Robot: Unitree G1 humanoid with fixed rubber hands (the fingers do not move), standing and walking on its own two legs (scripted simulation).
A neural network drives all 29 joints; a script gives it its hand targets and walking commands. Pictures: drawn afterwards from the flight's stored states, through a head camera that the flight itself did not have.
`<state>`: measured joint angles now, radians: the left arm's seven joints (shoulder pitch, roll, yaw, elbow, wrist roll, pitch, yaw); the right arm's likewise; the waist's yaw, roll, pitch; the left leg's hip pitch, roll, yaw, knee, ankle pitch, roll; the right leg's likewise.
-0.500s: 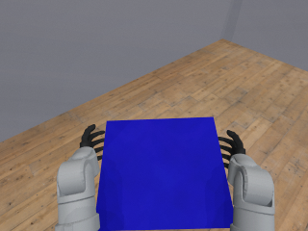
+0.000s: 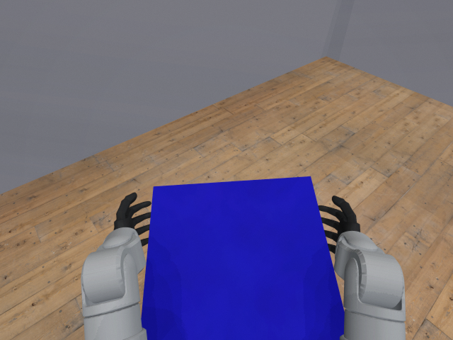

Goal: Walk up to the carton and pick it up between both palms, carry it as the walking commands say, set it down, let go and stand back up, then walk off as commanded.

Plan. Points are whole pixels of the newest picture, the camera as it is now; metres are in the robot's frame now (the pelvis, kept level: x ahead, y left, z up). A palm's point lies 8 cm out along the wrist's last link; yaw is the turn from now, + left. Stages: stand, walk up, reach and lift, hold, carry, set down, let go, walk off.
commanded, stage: carry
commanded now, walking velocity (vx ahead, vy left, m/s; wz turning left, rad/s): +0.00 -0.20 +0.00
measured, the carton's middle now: (237, 263) +0.26 +0.01 +0.00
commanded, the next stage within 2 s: none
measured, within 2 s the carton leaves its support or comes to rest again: neither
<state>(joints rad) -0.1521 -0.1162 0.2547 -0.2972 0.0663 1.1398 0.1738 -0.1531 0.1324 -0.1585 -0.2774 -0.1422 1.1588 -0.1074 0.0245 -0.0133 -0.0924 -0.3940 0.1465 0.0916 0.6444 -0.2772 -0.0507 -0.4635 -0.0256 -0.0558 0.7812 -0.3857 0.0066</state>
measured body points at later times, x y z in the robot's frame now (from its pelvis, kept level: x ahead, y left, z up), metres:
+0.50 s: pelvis -0.08 -0.14 +0.01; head -0.09 -0.12 +0.46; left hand +0.18 +0.07 +0.07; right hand +0.20 -0.29 +0.08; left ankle -0.07 -0.01 -0.72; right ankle -0.04 -0.26 -0.68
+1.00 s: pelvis -0.16 -0.28 +0.00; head -0.17 -0.26 +0.45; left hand +0.10 -0.08 +0.07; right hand +0.11 -0.44 +0.08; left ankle -0.14 -0.16 -0.72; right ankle -0.11 -0.39 -0.68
